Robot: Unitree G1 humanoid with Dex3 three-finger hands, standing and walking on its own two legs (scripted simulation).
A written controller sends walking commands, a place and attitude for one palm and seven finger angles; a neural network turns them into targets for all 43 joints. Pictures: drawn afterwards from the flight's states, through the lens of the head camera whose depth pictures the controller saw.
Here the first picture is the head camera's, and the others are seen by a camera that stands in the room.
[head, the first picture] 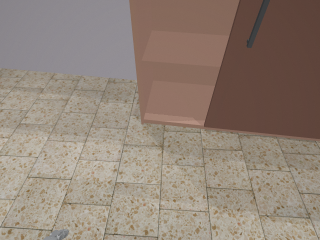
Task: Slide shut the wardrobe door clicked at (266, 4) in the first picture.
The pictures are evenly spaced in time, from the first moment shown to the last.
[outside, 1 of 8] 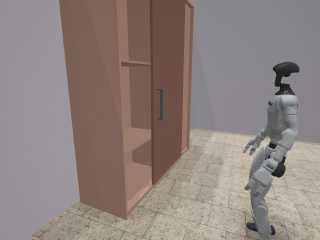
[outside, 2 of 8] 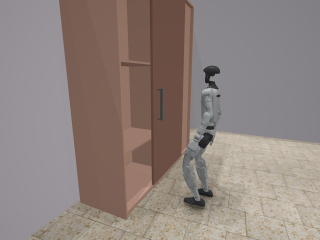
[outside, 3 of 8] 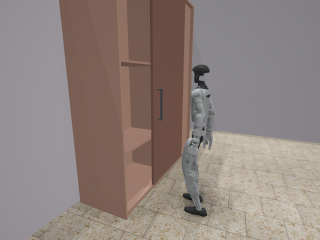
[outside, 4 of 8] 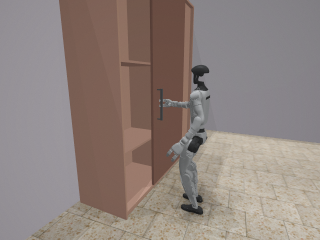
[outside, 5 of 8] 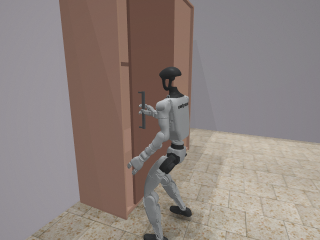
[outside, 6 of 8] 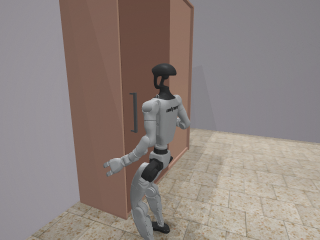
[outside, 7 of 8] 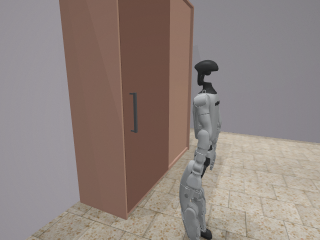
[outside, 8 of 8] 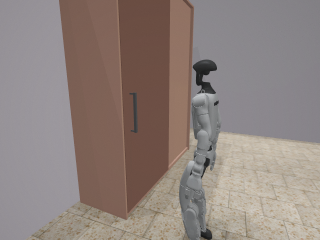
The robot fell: no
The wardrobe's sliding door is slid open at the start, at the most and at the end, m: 0.49 0.49 0.00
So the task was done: yes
